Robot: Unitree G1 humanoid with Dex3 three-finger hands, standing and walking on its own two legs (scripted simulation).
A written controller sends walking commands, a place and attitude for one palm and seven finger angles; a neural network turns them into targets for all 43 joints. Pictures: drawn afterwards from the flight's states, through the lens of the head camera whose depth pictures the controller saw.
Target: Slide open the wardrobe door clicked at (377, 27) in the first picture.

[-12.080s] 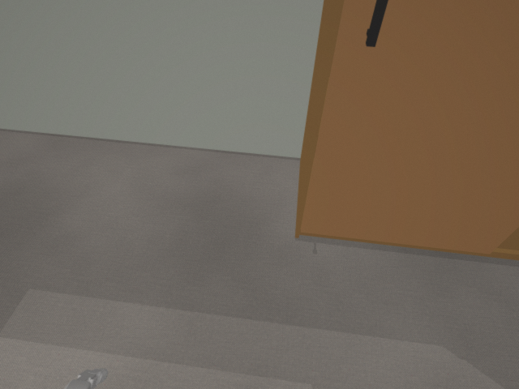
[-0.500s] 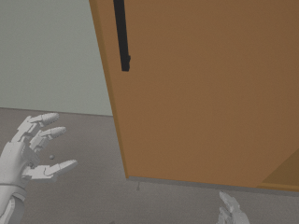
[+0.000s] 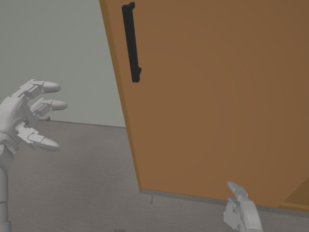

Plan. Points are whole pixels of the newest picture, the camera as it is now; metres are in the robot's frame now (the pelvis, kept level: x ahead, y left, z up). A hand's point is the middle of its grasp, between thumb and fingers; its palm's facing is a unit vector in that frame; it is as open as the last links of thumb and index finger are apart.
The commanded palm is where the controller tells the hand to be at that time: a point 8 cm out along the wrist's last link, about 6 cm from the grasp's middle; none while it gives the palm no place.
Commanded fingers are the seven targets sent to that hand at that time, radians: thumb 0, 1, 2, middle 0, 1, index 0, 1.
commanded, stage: raise the hand with hooked fingers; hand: left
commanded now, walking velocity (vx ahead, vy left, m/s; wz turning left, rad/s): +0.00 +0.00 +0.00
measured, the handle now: (134, 45) +0.54 +0.13 +0.26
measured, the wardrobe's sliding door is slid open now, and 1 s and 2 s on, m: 0.00 0.00 0.00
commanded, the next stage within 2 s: move the hooked fingers beside the handle in 0.68 s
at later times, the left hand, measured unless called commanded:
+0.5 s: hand (45, 100) +0.28 +0.26 +0.25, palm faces +0.01 -0.99 -0.10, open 13.9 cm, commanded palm +0.25 +0.31 +0.27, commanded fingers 0.00 -0.50 0.30 -0.30 -1.20 -0.30 -1.20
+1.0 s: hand (42, 92) +0.30 +0.28 +0.26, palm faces +0.07 -0.99 -0.09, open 14.0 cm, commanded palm +0.26 +0.31 +0.27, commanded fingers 0.00 -0.50 0.30 -0.30 -1.20 -0.30 -1.20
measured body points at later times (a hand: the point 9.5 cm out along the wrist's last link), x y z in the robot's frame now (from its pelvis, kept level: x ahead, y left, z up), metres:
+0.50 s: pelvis +0.00 -0.01 +0.00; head -0.04 -0.03 +0.45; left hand +0.27 +0.31 +0.26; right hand +0.20 -0.23 -0.05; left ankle +0.00 +0.11 -0.74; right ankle +0.00 -0.11 -0.74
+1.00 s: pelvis +0.00 +0.00 +0.00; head -0.03 -0.02 +0.45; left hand +0.29 +0.33 +0.26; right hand +0.21 -0.20 -0.06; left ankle +0.00 +0.11 -0.74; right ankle +0.00 -0.11 -0.74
